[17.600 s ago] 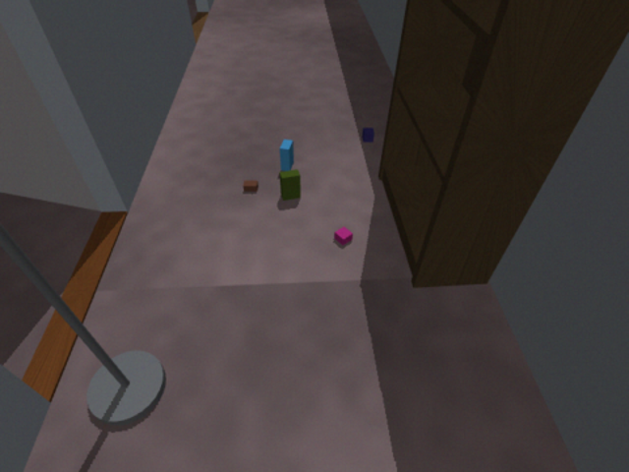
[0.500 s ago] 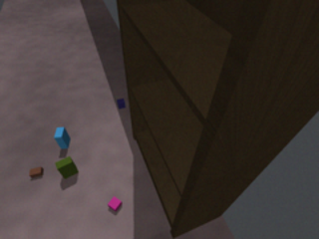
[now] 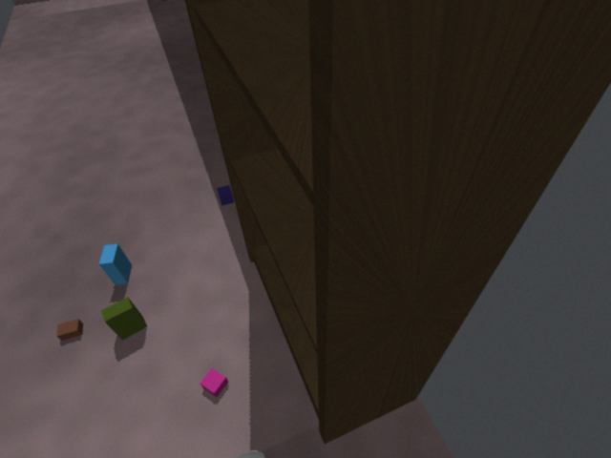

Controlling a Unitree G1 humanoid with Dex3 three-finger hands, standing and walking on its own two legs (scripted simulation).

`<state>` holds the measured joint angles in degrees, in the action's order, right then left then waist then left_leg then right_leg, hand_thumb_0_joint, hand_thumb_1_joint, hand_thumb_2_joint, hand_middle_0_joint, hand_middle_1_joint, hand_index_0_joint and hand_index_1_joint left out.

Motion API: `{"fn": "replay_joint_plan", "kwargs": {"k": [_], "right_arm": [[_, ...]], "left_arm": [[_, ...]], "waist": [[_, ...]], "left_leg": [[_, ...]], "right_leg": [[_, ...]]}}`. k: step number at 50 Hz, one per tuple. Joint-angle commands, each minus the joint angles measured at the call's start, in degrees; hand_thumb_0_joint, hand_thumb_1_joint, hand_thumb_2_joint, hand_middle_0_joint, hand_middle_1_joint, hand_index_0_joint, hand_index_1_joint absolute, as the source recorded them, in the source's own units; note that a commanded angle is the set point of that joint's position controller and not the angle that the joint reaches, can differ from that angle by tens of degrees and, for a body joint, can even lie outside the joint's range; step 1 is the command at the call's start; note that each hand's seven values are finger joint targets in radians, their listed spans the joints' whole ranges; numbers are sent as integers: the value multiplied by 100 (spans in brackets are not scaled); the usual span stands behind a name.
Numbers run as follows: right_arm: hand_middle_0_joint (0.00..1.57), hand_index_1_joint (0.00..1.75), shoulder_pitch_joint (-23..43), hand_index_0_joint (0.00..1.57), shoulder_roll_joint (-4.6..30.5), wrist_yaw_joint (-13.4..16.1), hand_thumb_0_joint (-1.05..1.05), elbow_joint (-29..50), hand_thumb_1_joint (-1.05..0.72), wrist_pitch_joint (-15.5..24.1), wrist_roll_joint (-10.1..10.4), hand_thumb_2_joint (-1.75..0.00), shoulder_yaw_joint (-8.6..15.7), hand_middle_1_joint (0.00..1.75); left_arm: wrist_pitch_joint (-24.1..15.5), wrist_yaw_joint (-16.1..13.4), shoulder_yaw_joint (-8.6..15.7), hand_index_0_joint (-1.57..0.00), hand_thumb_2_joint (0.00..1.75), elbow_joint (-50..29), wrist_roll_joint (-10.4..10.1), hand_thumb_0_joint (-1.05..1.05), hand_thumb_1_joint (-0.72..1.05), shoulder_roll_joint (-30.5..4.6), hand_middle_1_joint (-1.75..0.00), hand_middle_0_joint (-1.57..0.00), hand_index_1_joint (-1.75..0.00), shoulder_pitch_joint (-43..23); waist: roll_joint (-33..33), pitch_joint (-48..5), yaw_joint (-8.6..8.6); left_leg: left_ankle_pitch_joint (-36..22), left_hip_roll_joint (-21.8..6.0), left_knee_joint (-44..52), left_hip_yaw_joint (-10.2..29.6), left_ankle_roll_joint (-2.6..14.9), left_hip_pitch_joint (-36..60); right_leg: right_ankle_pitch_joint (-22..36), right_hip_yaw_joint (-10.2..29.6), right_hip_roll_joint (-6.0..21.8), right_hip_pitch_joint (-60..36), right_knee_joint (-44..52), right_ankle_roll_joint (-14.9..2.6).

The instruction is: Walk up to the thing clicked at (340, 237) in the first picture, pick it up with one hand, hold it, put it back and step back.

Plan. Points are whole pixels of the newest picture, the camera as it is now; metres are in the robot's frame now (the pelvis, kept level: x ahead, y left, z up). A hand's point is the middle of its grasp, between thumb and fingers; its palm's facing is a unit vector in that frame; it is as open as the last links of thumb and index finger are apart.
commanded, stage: walk up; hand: left
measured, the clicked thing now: (214, 382) +0.49 +0.33 -0.72
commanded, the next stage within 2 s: stand in 0.70 s
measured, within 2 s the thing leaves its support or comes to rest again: neither
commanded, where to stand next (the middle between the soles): +0.12 +0.06 m, yaw -2 degrees
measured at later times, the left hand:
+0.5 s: hand out of the picture +0.03 +0.37 -0.13, palm faces +0.02 -0.89 -0.45, open 7.4 cm
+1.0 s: hand out of the picture +0.11 +0.30 -0.12, palm faces -0.05 -0.93 -0.36, open 7.4 cm
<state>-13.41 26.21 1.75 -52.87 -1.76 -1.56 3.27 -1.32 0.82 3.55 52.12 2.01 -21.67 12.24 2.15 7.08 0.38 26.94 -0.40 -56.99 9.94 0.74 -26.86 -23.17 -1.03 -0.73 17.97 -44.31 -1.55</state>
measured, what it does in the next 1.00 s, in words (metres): steps on the spot: left foot, then right foot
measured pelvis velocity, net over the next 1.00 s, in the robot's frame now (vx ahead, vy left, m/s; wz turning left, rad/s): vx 0.00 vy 0.05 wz -0.03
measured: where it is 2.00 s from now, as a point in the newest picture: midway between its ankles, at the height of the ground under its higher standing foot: outside the picture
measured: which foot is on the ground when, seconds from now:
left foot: up 0.00-0.34, down 0.36-1.00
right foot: down 0.00-0.38, up 0.40-0.68, down 0.70-1.00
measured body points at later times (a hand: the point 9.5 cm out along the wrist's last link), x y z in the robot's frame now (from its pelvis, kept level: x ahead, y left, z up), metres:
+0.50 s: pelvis +0.01 +0.07 +0.01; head +0.02 +0.07 +0.46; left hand +0.03 +0.41 -0.10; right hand +0.12 -0.23 -0.11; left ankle +0.05 +0.21 -0.71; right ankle +0.01 -0.07 -0.68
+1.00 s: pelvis +0.00 +0.05 +0.02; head +0.02 +0.04 +0.47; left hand +0.11 +0.35 -0.09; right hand +0.06 -0.26 -0.11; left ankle +0.02 +0.19 -0.71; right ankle +0.01 -0.07 -0.71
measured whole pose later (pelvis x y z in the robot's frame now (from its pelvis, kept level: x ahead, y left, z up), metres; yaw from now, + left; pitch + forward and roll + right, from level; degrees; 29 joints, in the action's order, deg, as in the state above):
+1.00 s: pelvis +0.00 +0.05 +0.02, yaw -2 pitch -4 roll +0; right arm -8.5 21.7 -0.3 -59.5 -0.1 -0.1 1.7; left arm -1.4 0.0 0.2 57.9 -0.3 -20.3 6.1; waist 0.7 6.7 0.3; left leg 14.1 -1.1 -29.7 2.8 -2.0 -11.2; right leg -15.5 -1.5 0.7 11.3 -30.9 -0.3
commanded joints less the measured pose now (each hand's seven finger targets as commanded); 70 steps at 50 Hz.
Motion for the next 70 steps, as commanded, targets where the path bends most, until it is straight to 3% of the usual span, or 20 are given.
{"fn": "replay_joint_plan", "kwargs": {"k": [1, 5, 13, 15, 17, 18, 19, 20, 21, 24, 33, 34, 35, 36, 37, 40, 43, 46, 49, 70], "right_arm": [[20, 30, -245, 20, 1047, -203, 0, 425, -90, -2, -113, -90, 366, 30], [20, 30, -53, 20, 900, -362, 0, 707, -90, -156, -204, -90, 438, 30], [20, 30, 325, 20, 833, -441, 0, 716, -90, 43, -7, -90, 428, 30], [20, 30, 248, 20, 744, -416, 0, 599, -90, 119, 46, -90, 407, 30], [20, 30, -485, 20, 741, -325, 0, 313, -90, 221, 56, -90, 424, 30], [20, 30, -658, 20, 945, -269, 0, 247, -90, 269, -9, -90, 475, 30], [20, 30, -376, 20, 1388, -231, 0, 480, -90, 332, -57, -90, 508, 30], [20, 30, -230, 20, 1723, -245, 0, 513, -90, 324, 69, -90, 566, 30], [20, 30, 105, 20, 1421, -244, 0, 592, -90, 306, 51, -90, 497, 30], [20, 30, 387, 20, 1180, -179, 0, 571, -90, 443, 80, -90, 328, 30], [20, 30, 189, 20, 1319, 96, 0, 584, -90, 502, 73, -90, 389, 30], [20, 30, 402, 20, 1193, 79, 0, 633, -90, 484, 87, -90, 323, 30], [20, 30, 864, 20, 497, -21, 0, 498, -90, 431, 162, -90, 154, 30], [20, 30, 642, 20, 192, -27, 0, 619, -90, 372, 218, -90, 91, 30], [20, 30, 698, 20, 448, 14, 0, 492, -90, 311, 192, -90, 146, 30], [20, 30, 648, 20, 528, -87, 0, 256, -90, 249, 229, -90, 197, 30], [20, 30, 489, 20, 561, -88, 0, 34, -90, 325, 186, -90, 193, 30], [20, 30, 519, 20, 747, -134, 0, -215, -90, 390, 115, -90, 189, 30], [20, 30, 910, 20, 727, -202, 0, -351, -90, 347, 156, -90, 75, 30], [20, 30, 1030, 20, 568, -192, 0, -935, -90, 414, 96, -90, -55, 30]], "left_arm": [[-385, -385, 598, -20, 90, -235, -75, 0, 90, -2095, -30, -20, -30, 393], [-464, -536, 547, -20, 90, -252, -121, 0, 90, -1864, -30, -20, -30, 868], [-396, -285, 474, -20, 90, -635, 5, 0, 90, -1815, -30, -20, -30, 716], [-307, -236, 378, -20, 90, -665, -34, 0, 90, -1775, -30, -20, -30, 564], [-211, -222, 237, -20, 90, -729, -103, 0, 90, -1531, -30, -20, -30, 317], [-169, -222, 111, -20, 90, -700, -129, 0, 90, -1128, -30, -20, -30, 618], [-156, -240, 3, -20, 90, -791, -215, 0, 90, -802, -30, -20, -30, 685], [-113, -351, 179, -20, 90, -611, -191, 0, 90, -1498, -30, -20, -30, 420], [-120, -353, 180, -20, 90, -526, -217, 0, 90, -1594, -30, -20, -30, 459], [-81, -219, 167, -20, 90, -123, -209, 0, 90, -1416, -30, -20, -30, 806], [170, -8, 449, -20, 90, -308, -2, 0, 90, -1275, -30, -20, -30, 466], [118, -1, 440, -20, 90, -235, -2, 0, 90, -1215, -30, -20, -30, 627], [-100, -50, 207, -20, 90, -40, -182, 0, 90, -1011, -30, -20, -30, 648], [-221, -81, 352, -20, 90, -118, -76, 0, 90, -1831, -30, -20, -30, 445], [-231, -81, 326, -20, 90, -24, -74, 0, 90, -1982, -30, -20, -30, 244], [-275, -149, 177, -20, 90, -112, -60, 0, 90, -1610, -30, -20, -30, -412], [-293, -174, 75, -20, 90, -43, -156, 0, 90, -1467, -30, -20, -30, -721], [-189, -179, -14, -20, 90, 119, -272, 0, 90, -1159, -30, -20, -30, -577], [-97, -135, -62, -20, 90, 364, -267, 0, 90, -1176, -30, -20, -30, -926], [-135, -80, -123, -20, 90, 1034, -177, 0, 90, -1151, -30, -20, -30, -1087]], "waist": [[-592, -339, -42], [-752, -452, -130], [-1700, -202, -309], [-1657, -200, -202], [-1164, -591, 240], [-131, -763, 264], [1156, -693, 134], [639, -547, 271], [355, -239, 45], [686, -251, -111], [858, -795, -126], [797, -897, -280], [612, -1005, -410], [-752, -946, -189], [-555, -804, -229], [-766, -430, -35], [-1109, -738, 107], [-536, -1049, -52], [-288, -687, -57], [-185, -735, -14]], "left_leg": [[-373, -149, -646, 223, -18, -1030], [-720, -102, -734, 106, -52, -945], [-152, -181, 1033, -775, -127, -187], [-132, -13, 1661, -1051, -73, 783], [-963, 100, 2717, -1028, 72, 2234], [-832, -276, 3228, -373, 167, 2487], [-543, -1742, 3983, 2024, 659, 2261], [-148, -2265, 4079, 2462, 1447, 1182], [-377, -1985, 3936, 1756, 1467, 934], [-893, -1488, 3557, 781, 1054, 1057], [-3164, -1662, 2604, 596, 1178, 1359], [-2918, -1384, 2334, 204, 937, 1003], [-2392, -685, 1648, -331, 280, 577], [-795, -55, 1012, -817, -49, -19], [693, -17, 841, -483, 25, 475], [406, -64, 955, -313, 131, 425], [-401, -214, 2348, -648, 72, 1047], [-3168, -520, 3233, -181, 114, 2245], [-1593, -581, 3595, -129, 106, 1496], [-1806, -651, 4290, -279, 8, 1840]], "right_leg": [[1871, 2345, 1858, -1076, 2092, -544], [3381, 1666, 1647, -1266, 1771, -539], [114, 1478, 1379, -518, 2111, -1078], [637, 1196, 1279, 186, 1878, -973], [1451, 922, 1106, 746, 712, -648], [834, 633, 775, 966, -283, -363], [-607, 313, -50, 1646, -1051, 25], [-1345, 711, 111, 1032, -1481, -18], [-1189, 739, 231, 906, -1555, -7], [-610, 543, 410, 676, -711, -39], [-228, 130, 308, 123, 246, -88], [152, 60, 266, -486, 1024, -145], [1219, 1113, 787, -1149, 2110, -100], [1828, 2576, 1839, -1137, 2429, -433], [1955, 2932, 2265, -185, 2415, -1129], [2028, 1926, 1724, -570, 2348, -861], [3748, 1135, 1395, -1121, 1880, -565], [2769, 713, 884, -730, 1720, -154], [673, 825, 753, -1003, 2515, -77], [1283, 624, 781, -1061, 2897, 80]]}}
